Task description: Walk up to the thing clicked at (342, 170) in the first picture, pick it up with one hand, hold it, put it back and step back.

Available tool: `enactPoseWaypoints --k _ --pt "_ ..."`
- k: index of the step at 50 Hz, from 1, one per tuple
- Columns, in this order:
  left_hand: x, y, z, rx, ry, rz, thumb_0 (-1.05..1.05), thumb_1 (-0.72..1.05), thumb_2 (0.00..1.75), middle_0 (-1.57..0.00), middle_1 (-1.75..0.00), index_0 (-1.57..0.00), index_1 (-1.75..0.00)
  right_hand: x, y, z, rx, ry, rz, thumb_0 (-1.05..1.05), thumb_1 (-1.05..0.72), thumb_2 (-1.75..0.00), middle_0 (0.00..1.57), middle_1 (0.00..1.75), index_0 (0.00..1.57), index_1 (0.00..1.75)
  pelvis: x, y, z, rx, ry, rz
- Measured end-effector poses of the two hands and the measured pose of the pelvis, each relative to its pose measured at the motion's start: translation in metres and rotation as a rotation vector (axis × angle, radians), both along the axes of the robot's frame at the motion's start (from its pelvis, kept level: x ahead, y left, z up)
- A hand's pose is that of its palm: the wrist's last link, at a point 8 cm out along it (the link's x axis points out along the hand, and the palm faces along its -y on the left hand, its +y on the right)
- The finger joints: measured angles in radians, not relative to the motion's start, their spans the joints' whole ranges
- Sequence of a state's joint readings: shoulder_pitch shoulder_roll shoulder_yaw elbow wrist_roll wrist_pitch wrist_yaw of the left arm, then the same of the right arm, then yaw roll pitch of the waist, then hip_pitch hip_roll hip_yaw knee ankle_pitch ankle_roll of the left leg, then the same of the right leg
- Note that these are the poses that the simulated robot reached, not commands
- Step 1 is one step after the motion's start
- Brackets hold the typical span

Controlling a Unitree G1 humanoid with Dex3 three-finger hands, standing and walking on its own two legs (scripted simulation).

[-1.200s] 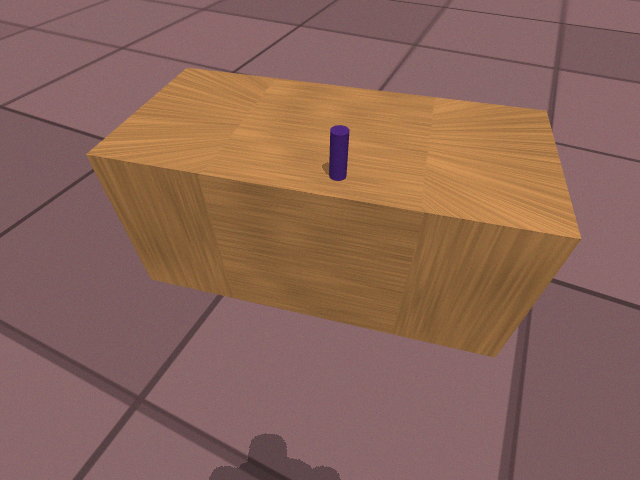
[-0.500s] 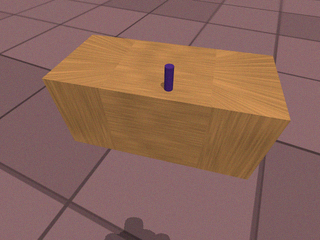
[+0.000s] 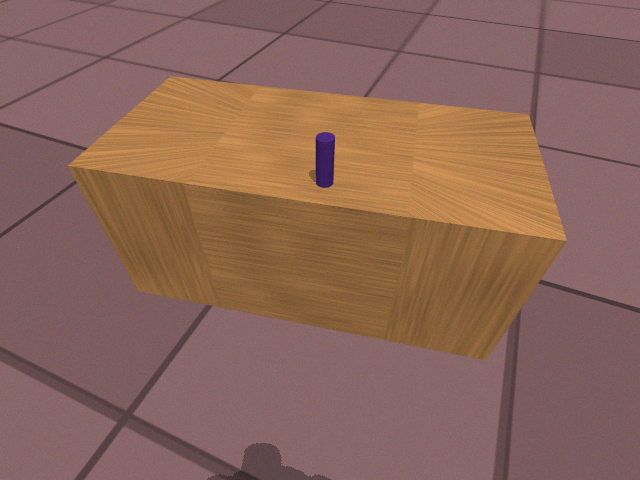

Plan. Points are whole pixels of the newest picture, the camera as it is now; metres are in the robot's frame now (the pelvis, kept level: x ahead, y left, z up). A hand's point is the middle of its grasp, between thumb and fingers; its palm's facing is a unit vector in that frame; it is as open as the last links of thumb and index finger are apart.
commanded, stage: walk up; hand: left
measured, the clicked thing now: (324, 161) +0.91 +0.01 -0.11
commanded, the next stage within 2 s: none
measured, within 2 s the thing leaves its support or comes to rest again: neither
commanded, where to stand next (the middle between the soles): +0.48 -0.14 m, yaw -8 degrees
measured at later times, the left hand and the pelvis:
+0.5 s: hand out of the picture +0.16 +0.18 -0.16, palm faces -0.10 -0.94 -0.33, open 7.4 cm; pelvis +0.13 -0.09 -0.01, yaw -6 degrees
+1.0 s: hand (271, 310) +0.46 +0.11 -0.14, palm faces -0.20 -0.88 -0.43, open 7.4 cm; pelvis +0.30 -0.15 -0.03, yaw -9 degrees
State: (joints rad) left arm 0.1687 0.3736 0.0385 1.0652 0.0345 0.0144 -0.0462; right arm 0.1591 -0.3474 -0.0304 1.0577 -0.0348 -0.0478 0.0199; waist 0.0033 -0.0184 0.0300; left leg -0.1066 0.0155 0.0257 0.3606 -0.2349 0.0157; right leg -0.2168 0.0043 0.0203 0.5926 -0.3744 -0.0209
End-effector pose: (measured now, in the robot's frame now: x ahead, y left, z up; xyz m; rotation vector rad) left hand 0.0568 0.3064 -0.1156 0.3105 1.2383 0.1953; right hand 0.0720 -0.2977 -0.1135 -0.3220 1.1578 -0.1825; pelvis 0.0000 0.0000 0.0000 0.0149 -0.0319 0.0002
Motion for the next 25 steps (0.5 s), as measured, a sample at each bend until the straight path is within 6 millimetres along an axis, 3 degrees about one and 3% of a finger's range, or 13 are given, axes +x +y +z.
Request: enactPoseWaypoints --k 7,11,13,16,21,25 --pt "0.031 -0.008 0.008 0.029 -0.001 -0.053 0.01 0.9 0.9 -0.2 -0.3 -0.2 -0.3 -0.024 -0.058 0.002 -0.061 0.033 -0.065 0.0 -0.9 -0.89 0.2 0.3 0.21 0.3 0.023 -0.03 -0.006 0.017 -0.013 -0.05" --pt "0.053 -0.026 0.006 0.071 -0.012 -0.08 0.01 0.9 0.9 -0.2 -0.3 -0.2 -0.3 -0.018 -0.101 -0.014 -0.084 0.061 -0.093 0.0 -0.9 -0.89 0.2 0.3 0.21 0.3 0.046 -0.057 -0.023 0.008 -0.028 -0.075" --pt "0.06 -0.036 0.002 0.087 -0.035 -0.07 0.01 0.91 0.9 -0.2 -0.3 -0.2 -0.3 -0.007 -0.116 -0.021 -0.091 0.075 -0.098 0.0 -0.9 -0.89 0.2 0.3 0.2 0.3 0.056 -0.069 -0.029 -0.016 -0.036 -0.071" --pt "0.063 -0.055 0.003 0.065 -0.032 -0.05 0.0 0.91 0.9 -0.2 -0.3 -0.2 -0.3 0.02 -0.122 -0.018 -0.076 0.06 -0.093 0.01 -0.91 -0.89 0.2 0.3 0.2 0.3 0.072 -0.077 -0.024 -0.023 -0.041 -0.083" --pt "0.077 -0.078 0.004 0.021 0.001 -0.053 0.01 0.9 0.9 -0.2 -0.3 -0.2 -0.3 0.069 -0.118 -0.002 -0.043 -0.01 -0.053 0.0 -0.91 -0.89 0.2 0.3 0.2 0.3 0.102 -0.085 -0.012 -0.034 -0.029 -0.101" --pt "0.103 -0.084 -0.005 -0.008 0.01 -0.074 0.01 0.9 0.9 -0.2 -0.3 -0.2 -0.3 0.104 -0.112 0.007 -0.038 -0.035 -0.033 0.0 -0.91 -0.89 0.2 0.3 0.2 0.3 0.13 -0.086 -0.012 -0.041 -0.018 -0.112"
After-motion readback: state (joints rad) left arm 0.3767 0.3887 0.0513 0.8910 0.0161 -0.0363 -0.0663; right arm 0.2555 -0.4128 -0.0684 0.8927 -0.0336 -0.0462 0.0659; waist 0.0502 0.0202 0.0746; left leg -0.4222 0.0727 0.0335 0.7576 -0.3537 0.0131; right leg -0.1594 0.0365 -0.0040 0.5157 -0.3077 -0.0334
